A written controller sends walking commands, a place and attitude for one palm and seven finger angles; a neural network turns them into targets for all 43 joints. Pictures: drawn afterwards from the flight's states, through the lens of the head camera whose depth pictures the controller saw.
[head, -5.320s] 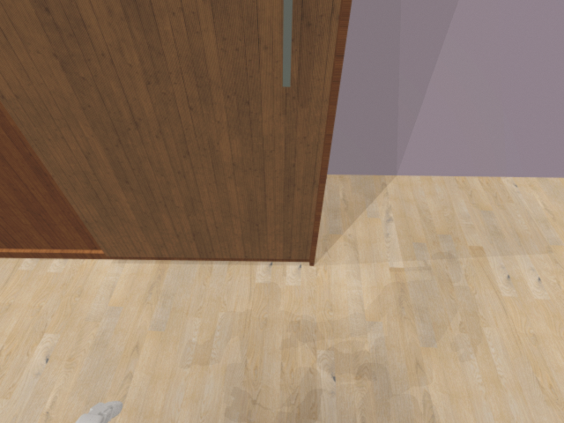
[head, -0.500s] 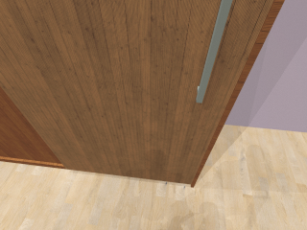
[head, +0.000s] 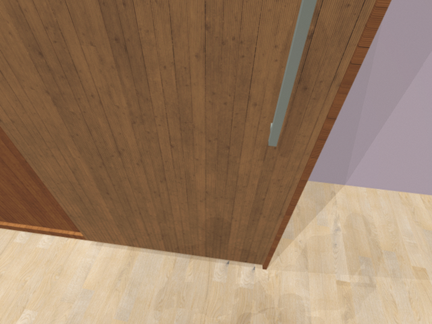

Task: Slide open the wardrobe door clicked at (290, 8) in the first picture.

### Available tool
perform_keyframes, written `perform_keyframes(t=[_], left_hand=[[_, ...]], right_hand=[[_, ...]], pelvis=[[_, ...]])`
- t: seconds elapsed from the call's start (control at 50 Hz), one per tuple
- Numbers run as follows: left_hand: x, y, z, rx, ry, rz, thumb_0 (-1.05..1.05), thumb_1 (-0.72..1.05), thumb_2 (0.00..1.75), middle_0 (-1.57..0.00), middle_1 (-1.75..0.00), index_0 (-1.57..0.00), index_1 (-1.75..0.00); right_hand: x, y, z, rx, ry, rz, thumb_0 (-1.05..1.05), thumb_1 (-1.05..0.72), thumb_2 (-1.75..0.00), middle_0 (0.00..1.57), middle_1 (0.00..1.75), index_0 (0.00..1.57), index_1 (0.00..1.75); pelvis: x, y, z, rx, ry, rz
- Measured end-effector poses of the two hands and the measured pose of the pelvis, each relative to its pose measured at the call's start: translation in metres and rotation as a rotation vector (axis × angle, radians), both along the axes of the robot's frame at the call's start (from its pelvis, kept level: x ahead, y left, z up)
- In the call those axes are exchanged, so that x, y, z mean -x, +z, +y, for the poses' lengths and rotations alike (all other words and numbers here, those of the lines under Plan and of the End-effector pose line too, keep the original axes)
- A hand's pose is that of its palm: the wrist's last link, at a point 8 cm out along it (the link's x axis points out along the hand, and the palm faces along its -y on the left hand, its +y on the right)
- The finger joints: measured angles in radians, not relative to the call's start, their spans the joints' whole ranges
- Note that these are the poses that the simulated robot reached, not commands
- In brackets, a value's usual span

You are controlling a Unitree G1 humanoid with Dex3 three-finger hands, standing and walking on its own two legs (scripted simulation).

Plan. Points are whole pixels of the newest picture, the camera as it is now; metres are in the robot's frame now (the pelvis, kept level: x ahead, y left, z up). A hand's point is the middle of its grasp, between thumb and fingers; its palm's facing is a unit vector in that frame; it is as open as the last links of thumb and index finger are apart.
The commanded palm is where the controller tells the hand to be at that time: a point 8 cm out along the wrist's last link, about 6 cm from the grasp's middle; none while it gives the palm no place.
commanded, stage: look again from close up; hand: right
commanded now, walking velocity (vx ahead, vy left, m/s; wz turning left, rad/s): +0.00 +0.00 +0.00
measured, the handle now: (287, 76) +0.49 -0.09 +0.23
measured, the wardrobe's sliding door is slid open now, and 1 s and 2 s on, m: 0.00 0.00 0.00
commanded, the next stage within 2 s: raise the hand with hooked fingers in 0.34 s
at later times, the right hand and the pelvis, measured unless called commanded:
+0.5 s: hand out of the picture +0.03 -0.18 -0.15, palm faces +0.13 +0.97 -0.20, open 7.4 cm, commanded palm +0.09 -0.23 -0.05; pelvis -0.01 +0.00 +0.00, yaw -1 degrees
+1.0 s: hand out of the picture +0.13 -0.20 +0.03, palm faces +0.20 +0.98 -0.06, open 9.4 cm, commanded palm +0.12 -0.26 +0.04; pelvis -0.05 +0.04 -0.05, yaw -5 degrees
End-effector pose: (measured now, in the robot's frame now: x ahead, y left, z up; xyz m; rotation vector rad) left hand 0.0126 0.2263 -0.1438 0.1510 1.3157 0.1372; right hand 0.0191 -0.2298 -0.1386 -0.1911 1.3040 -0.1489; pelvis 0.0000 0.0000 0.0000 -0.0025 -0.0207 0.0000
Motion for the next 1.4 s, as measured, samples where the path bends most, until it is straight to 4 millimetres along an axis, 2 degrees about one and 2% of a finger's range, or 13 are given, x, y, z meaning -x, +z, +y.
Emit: perform_keyframes(t=[0.46, 0.5, 0.6, 0.64, 0.68, 0.74, 0.84, 0.9, 0.94, 1.02, 1.18, 1.28, 1.4], left_hand=[[-0.009, 0.010, 0.007, -0.031, -0.017, 0.013, 0.01, 0.90, 0.90, -0.20, -0.30, -0.20, -0.30], [-0.019, 0.015, 0.009, -0.049, -0.018, -0.085, 0.01, 0.90, 0.90, -0.20, -0.30, -0.20, -0.30], [-0.065, 0.032, 0.015, -0.061, -0.041, -0.435, 0.01, 0.90, 0.90, -0.20, -0.30, -0.20, -0.30], [-0.085, 0.037, 0.019, -0.060, -0.057, -0.534, 0.01, 0.90, 0.90, -0.20, -0.30, -0.21, -0.30], [-0.104, 0.043, 0.026, -0.060, -0.074, -0.617, 0.01, 0.90, 0.90, -0.20, -0.30, -0.21, -0.30], [-0.128, 0.052, 0.037, -0.066, -0.095, -0.717, 0.01, 0.90, 0.90, -0.20, -0.30, -0.21, -0.30], [-0.153, 0.069, 0.051, -0.114, -0.136, -0.816, 0.02, 0.90, 0.90, -0.20, -0.30, -0.21, -0.30], [-0.157, 0.071, 0.052, -0.139, -0.178, -0.826, 0.01, 0.90, 0.90, -0.20, -0.30, -0.20, -0.30], [-0.156, 0.067, 0.050, -0.142, -0.207, -0.810, 0.01, 0.90, 0.90, -0.20, -0.30, -0.20, -0.30], [-0.145, 0.052, 0.042, -0.115, -0.224, -0.751, 0.01, 0.90, 0.90, -0.20, -0.30, -0.20, -0.30], [-0.112, 0.043, 0.028, -0.055, -0.121, -0.678, 0.02, 0.90, 0.90, -0.20, -0.30, -0.21, -0.30], [-0.105, 0.048, 0.027, -0.056, -0.096, -0.667, 0.02, 0.90, 0.90, -0.20, -0.30, -0.21, -0.30], [-0.118, 0.059, 0.026, -0.084, -0.124, -0.691, 0.02, 0.90, 0.90, -0.20, -0.30, -0.21, -0.30]], right_hand=[[0.030, -0.005, 0.003, -0.023, -0.020, 0.090, 0.01, -0.91, -0.90, 0.20, 0.30, 0.20, 0.30], [0.000, 0.015, -0.002, -0.015, -0.110, -0.087, 0.02, -0.90, -0.90, 0.20, 0.31, 0.20, 0.30], [-0.112, 0.125, -0.005, 0.041, -0.100, -0.860, 0.02, -0.87, -0.88, 0.21, 0.33, 0.20, 0.33], [-0.139, 0.159, -0.001, 0.014, -0.052, -1.109, 0.02, -0.84, -0.87, 0.21, 0.35, 0.20, 0.35], [-0.151, 0.176, 0.005, -0.042, 0.023, -1.301, 0.01, -0.81, -0.86, 0.21, 0.37, 0.20, 0.37], [-0.145, 0.167, 0.011, -0.123, 0.132, -1.376, 0.01, -0.75, -0.83, 0.21, 0.41, 0.21, 0.41], [-0.095, 0.130, -0.001, -0.143, 0.044, -1.196, 0.01, -0.63, -0.78, 0.23, 0.48, 0.22, 0.48], [-0.070, 0.136, -0.012, -0.049, -0.027, -1.218, 0.02, -0.56, -0.76, 0.23, 0.52, 0.23, 0.52], [-0.066, 0.150, -0.017, -0.002, -0.028, -1.296, 0.02, -0.52, -0.74, 0.23, 0.55, 0.23, 0.55], [-0.083, 0.174, -0.018, -0.018, 0.062, -1.397, 0.02, -0.42, -0.70, 0.24, 0.61, 0.23, 0.61], [-0.139, 0.202, -0.036, -0.100, 0.130, -1.288, 0.01, -0.23, -0.62, 0.25, 0.73, 0.25, 0.73], [-0.150, 0.225, -0.047, -0.077, 0.105, -1.328, 0.01, -0.12, -0.57, 0.26, 0.81, 0.25, 0.80], [-0.153, 0.239, -0.053, -0.079, 0.120, -1.337, 0.01, 0.02, -0.51, 0.27, 0.90, 0.26, 0.89]], pelvis=[[0.003, 0.004, 0.001, -0.007, -0.003, 0.006], [0.006, 0.003, 0.002, -0.004, -0.012, 0.007], [0.017, -0.006, 0.007, 0.015, -0.043, 0.034], [0.023, -0.011, 0.010, 0.005, -0.043, 0.064], [0.029, -0.021, 0.016, 0.003, -0.032, 0.105], [0.038, -0.035, 0.025, 0.001, -0.025, 0.130], [0.043, -0.045, 0.035, -0.010, -0.037, 0.133], [0.043, -0.047, 0.039, -0.026, -0.056, 0.126], [0.044, -0.047, 0.042, -0.037, -0.070, 0.121], [0.046, -0.045, 0.043, -0.051, -0.085, 0.106], [0.034, -0.027, 0.035, -0.035, -0.053, 0.090], [0.024, -0.019, 0.025, -0.024, -0.037, 0.090], [0.019, -0.014, 0.014, -0.023, -0.040, 0.071]])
